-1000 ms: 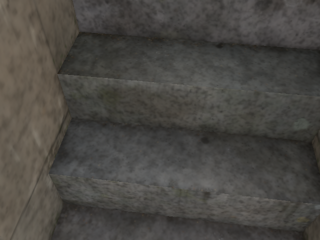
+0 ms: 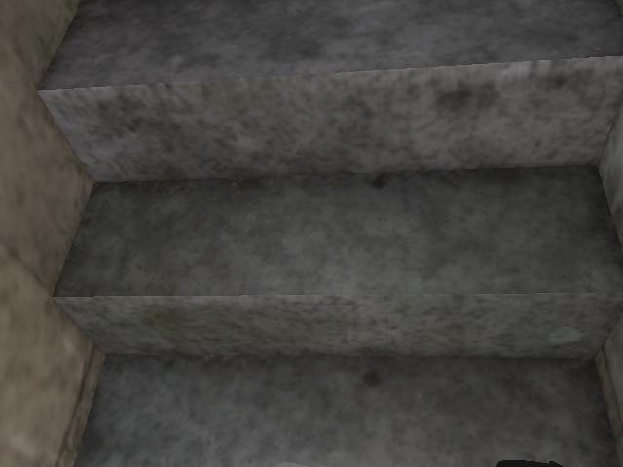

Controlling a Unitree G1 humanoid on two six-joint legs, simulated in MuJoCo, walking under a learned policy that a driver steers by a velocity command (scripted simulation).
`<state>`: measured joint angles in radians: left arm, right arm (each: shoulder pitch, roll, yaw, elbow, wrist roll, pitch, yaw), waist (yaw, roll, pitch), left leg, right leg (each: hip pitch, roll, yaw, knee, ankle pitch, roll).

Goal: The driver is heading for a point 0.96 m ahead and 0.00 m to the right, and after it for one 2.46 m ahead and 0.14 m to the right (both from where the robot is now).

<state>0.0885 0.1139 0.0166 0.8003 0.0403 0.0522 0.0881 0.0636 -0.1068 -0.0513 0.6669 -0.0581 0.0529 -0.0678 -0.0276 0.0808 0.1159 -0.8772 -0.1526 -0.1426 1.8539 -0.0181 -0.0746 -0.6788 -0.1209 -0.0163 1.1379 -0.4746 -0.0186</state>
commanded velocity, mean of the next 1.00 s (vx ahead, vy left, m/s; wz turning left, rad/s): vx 0.43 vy -0.13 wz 0.00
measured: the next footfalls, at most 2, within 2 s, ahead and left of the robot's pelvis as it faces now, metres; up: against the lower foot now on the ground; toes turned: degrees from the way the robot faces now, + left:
left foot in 0.18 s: +0.01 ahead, +0.21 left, +0.04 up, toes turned +4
left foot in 0.34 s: -0.17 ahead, +0.22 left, -0.19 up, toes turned +2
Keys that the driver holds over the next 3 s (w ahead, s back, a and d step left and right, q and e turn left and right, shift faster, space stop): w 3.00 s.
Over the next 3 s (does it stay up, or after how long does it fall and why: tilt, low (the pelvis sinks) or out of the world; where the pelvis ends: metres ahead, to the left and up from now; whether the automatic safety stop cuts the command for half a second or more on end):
stays up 0.46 0.05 0.32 its command is cut before an obstacle after 0.7 s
